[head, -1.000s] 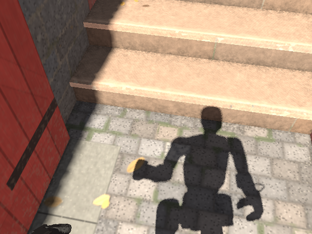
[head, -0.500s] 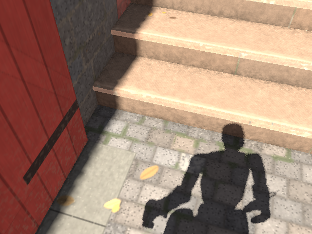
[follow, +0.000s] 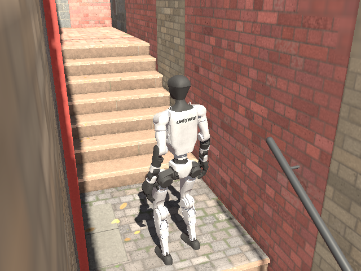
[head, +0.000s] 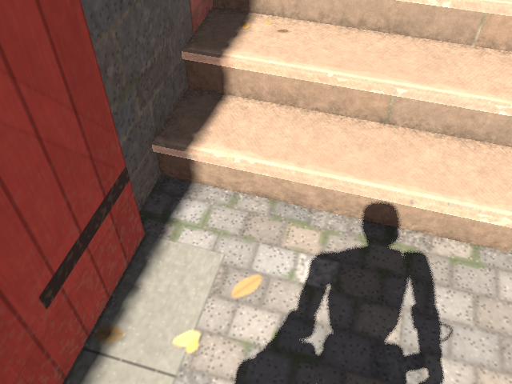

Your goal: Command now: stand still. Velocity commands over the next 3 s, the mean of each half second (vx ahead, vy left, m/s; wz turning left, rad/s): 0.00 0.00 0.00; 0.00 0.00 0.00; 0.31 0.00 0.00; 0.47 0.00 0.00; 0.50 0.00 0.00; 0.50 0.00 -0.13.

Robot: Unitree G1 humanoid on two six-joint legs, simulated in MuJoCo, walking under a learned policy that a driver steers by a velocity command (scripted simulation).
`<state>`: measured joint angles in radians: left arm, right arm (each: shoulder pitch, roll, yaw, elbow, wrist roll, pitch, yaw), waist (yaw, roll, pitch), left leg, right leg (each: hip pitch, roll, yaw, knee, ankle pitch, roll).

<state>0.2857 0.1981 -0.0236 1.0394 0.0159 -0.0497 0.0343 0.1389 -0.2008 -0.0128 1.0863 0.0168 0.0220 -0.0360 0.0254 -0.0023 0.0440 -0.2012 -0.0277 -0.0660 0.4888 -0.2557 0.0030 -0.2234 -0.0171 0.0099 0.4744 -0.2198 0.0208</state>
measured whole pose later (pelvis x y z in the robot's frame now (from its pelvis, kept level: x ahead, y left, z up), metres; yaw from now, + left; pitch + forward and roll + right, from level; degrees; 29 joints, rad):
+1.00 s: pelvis +0.03 +0.00 +0.00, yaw +0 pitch +0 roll +0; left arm 0.38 0.16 -0.02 1.08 0.01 -0.05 0.05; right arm 0.25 -0.18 -0.01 1.08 0.02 0.04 -0.04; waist 0.02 0.01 0.02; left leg -0.16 -0.02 -0.06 0.43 -0.26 0.00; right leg -0.18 -0.01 0.01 0.41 -0.23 0.02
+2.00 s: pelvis +0.44 +0.02 +0.01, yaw +0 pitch +1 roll +1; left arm 0.15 0.26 0.05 0.81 0.00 -0.07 0.00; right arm 0.44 -0.24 -0.04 0.96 0.00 -0.11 0.01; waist -0.06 -0.04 0.00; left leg -0.01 -0.07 0.06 0.18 -0.18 0.07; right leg -0.75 -0.14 0.05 0.86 0.05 0.00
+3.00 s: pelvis +0.95 -0.05 +0.00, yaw -5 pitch +1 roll +1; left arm 0.15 0.14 0.01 0.83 0.02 -0.01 0.02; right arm 0.55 -0.18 -0.01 1.12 -0.04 -0.11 -0.02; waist -0.01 -0.04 0.00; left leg -0.10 -0.03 0.15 0.35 -0.28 0.06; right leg -1.10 0.02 0.05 2.10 -0.43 -0.12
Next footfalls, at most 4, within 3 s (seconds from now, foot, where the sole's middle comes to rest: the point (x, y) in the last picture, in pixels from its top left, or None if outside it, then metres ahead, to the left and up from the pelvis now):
1.66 left None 0.42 0.10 -0.78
2.22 right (317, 298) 0.76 -0.13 -0.78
2.72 left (263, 246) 0.94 0.03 -0.78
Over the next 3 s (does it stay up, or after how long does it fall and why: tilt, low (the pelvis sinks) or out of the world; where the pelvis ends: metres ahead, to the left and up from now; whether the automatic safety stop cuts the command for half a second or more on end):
stays up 0.95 -0.05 0.00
